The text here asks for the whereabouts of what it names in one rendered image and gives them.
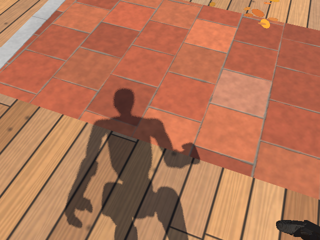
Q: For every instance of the robot right hand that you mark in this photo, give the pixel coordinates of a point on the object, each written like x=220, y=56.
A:
x=304, y=229

